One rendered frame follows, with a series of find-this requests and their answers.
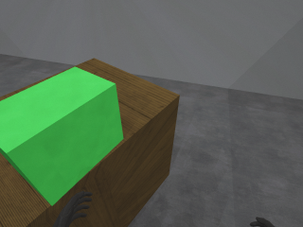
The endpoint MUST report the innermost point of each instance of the carton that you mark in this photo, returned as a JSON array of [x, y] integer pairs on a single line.
[[55, 132]]

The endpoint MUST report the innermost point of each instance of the left robot hand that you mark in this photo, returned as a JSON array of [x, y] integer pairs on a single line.
[[68, 213]]

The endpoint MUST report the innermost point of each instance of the right robot hand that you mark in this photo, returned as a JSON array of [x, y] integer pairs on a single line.
[[261, 222]]

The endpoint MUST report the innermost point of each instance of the pedestal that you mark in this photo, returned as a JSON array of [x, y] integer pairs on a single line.
[[125, 179]]

